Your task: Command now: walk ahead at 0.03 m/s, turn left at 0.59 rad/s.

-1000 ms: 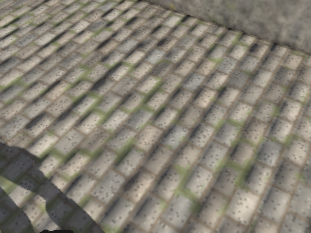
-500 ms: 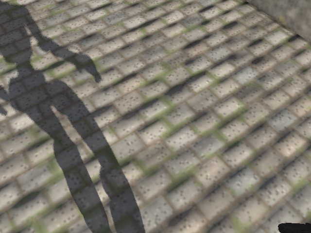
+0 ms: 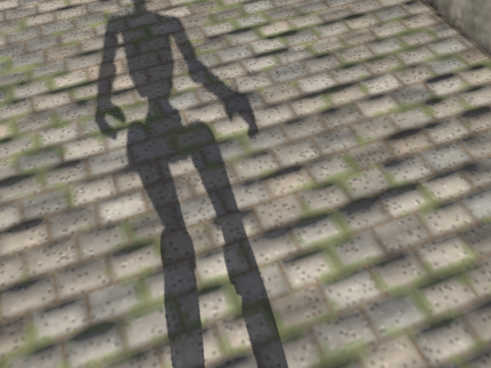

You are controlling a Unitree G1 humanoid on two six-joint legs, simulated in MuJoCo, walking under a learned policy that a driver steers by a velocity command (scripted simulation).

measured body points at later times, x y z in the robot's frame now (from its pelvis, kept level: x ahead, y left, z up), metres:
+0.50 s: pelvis +0.01 +0.05 +0.01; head +0.02 +0.09 +0.46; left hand +0.08 +0.37 -0.10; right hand +0.19 -0.19 -0.07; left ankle -0.03 +0.13 -0.73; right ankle +0.07 -0.11 -0.66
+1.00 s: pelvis +0.21 +0.09 +0.01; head +0.23 +0.09 +0.46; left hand +0.16 +0.38 -0.09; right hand +0.45 -0.10 -0.10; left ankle +0.10 +0.18 -0.65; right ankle +0.26 -0.01 -0.73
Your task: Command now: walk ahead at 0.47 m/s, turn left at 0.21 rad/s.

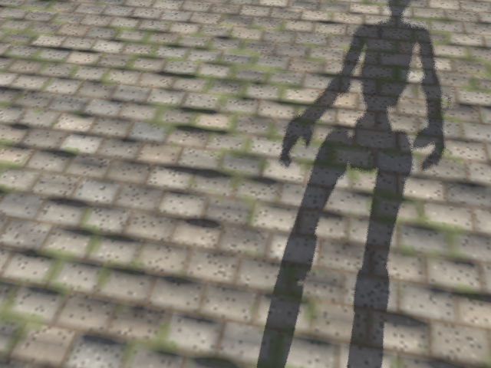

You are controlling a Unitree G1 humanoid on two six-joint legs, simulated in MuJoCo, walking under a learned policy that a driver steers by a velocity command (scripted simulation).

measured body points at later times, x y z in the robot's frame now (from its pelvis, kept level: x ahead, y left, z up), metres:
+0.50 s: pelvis +0.27 +0.07 +0.00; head +0.30 +0.08 +0.45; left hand +0.38 +0.35 -0.12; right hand +0.39 -0.20 -0.10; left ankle +0.30 +0.15 -0.74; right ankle +0.28 -0.10 -0.66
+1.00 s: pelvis +0.56 +0.01 +0.00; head +0.59 +0.00 +0.44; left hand +0.68 +0.28 -0.11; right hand +0.65 -0.27 -0.13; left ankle +0.50 +0.16 -0.66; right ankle +0.61 -0.07 -0.74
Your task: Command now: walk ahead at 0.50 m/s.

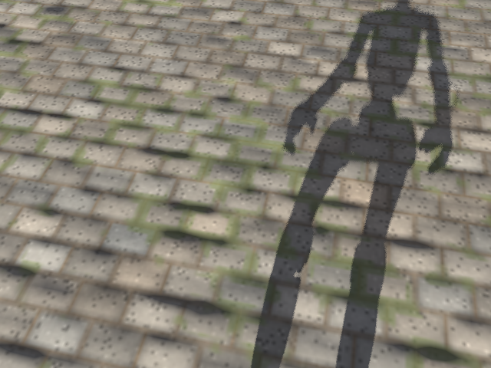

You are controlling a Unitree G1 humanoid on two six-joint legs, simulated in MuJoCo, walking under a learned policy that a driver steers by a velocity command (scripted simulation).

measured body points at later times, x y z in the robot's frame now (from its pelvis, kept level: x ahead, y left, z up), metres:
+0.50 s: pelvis +0.24 +0.05 -0.01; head +0.28 +0.06 +0.44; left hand +0.34 +0.33 -0.13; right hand +0.38 -0.23 -0.10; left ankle +0.34 +0.15 -0.74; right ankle +0.16 -0.08 -0.66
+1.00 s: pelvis +0.28 +0.00 +0.01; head +0.31 -0.05 +0.45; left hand +0.54 +0.19 -0.07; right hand +0.30 -0.33 -0.12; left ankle +0.36 +0.14 -0.66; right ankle +0.28 -0.09 -0.74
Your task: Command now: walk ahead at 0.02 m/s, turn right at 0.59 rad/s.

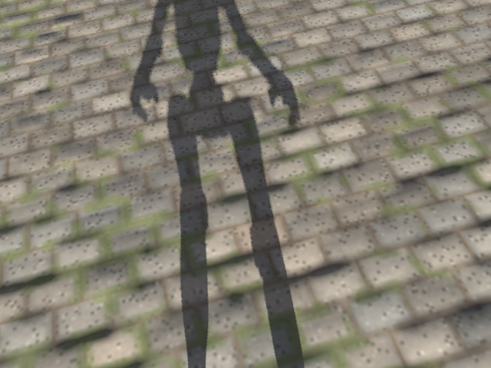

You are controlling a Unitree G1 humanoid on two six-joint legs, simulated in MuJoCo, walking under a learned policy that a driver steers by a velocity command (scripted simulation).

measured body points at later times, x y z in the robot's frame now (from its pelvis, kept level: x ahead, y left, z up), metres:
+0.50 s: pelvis +0.04 +0.03 +0.01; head +0.06 +0.04 +0.45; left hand +0.25 +0.27 -0.10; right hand +0.04 -0.26 -0.11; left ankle +0.04 +0.15 -0.74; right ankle +0.03 -0.12 -0.69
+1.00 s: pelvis +0.22 -0.05 -0.01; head +0.24 -0.06 +0.44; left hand +0.25 +0.23 -0.12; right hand +0.38 -0.31 -0.11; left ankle +0.42 +0.08 -0.69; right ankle +0.08 -0.13 -0.74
